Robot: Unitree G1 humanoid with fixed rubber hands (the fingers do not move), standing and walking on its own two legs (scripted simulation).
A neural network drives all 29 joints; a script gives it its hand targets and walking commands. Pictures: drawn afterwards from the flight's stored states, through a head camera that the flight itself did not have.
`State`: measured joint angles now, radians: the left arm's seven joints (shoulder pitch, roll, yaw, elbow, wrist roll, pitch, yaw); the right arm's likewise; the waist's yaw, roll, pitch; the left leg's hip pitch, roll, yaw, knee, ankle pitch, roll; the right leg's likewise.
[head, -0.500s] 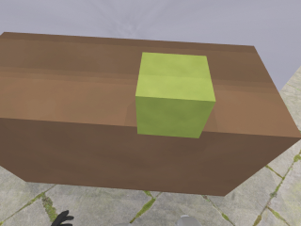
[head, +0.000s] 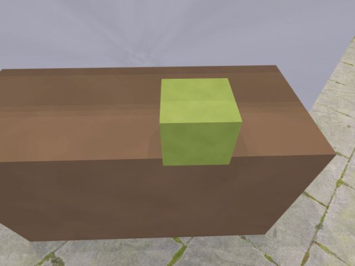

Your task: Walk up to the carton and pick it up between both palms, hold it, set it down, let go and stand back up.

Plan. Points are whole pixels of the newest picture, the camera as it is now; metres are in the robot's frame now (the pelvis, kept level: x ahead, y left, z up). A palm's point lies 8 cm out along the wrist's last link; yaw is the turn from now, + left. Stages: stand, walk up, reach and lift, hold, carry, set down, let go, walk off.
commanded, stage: walk up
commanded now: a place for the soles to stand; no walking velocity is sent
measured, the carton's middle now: (195, 121) +0.50 -0.02 +0.04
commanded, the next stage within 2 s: none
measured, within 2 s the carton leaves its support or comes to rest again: neither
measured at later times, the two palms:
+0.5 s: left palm out of the picture +0.01 +0.19 -0.14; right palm out of the picture +0.02 -0.26 -0.15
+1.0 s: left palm out of the picture +0.08 +0.18 -0.14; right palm out of the picture +0.05 -0.29 -0.15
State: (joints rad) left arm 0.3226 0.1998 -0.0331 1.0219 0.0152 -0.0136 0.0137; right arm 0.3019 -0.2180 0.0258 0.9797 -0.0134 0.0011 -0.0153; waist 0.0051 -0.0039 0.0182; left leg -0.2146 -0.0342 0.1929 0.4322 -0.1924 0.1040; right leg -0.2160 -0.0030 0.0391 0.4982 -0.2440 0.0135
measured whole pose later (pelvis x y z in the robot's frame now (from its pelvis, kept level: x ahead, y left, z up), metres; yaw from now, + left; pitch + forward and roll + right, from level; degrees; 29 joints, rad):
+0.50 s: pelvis +0.03 -0.03 +0.00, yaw +0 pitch +0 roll +0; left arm 0.34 0.16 -0.06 1.08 0.01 -0.04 0.02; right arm 0.32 -0.20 0.04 1.06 -0.01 -0.01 -0.02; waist -0.01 0.02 0.01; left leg -0.22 0.02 0.17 0.47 -0.24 0.05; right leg -0.20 0.04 0.01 0.48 -0.27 -0.04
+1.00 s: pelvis +0.05 -0.05 +0.00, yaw -2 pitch -1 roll +0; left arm 0.25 0.20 -0.03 1.09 0.00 -0.04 0.03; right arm 0.27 -0.20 0.03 1.10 -0.01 -0.02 -0.03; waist -0.01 0.01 0.02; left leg -0.17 0.05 0.18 0.47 -0.29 0.01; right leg -0.16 0.08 0.03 0.47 -0.30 -0.07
